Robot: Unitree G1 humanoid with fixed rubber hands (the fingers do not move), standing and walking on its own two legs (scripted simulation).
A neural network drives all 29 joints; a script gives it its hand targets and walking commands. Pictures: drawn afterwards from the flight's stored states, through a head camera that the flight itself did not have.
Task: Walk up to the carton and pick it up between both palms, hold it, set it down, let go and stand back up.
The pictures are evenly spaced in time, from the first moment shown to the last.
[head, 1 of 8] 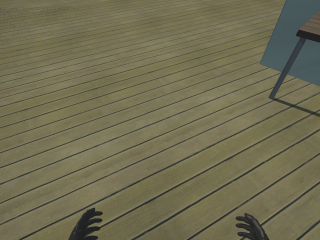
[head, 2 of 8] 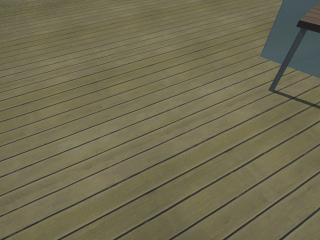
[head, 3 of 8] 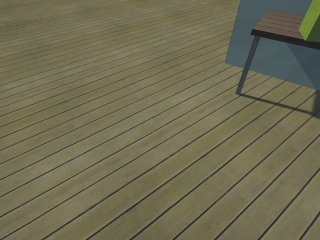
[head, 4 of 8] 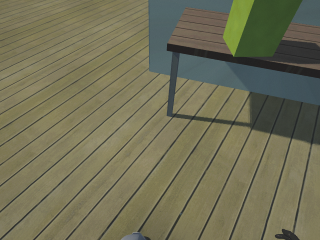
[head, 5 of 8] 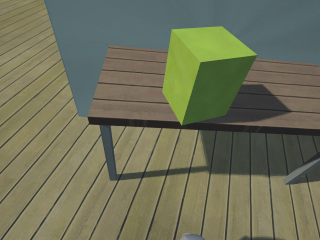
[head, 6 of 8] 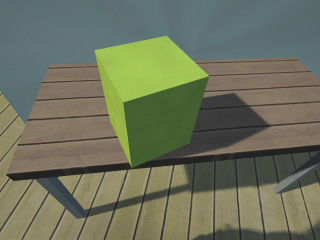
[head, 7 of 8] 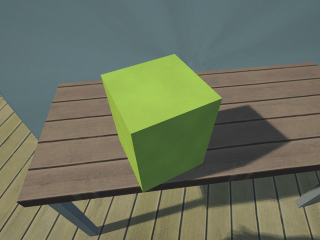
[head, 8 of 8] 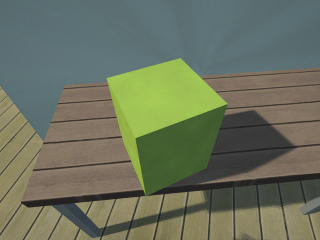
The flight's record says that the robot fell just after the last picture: no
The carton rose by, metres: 0.00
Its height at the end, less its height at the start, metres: +0.00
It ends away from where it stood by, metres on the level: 0.00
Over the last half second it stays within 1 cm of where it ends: yes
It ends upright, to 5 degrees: yes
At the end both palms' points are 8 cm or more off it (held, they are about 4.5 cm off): yes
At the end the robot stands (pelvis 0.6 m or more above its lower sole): yes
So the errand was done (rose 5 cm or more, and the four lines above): no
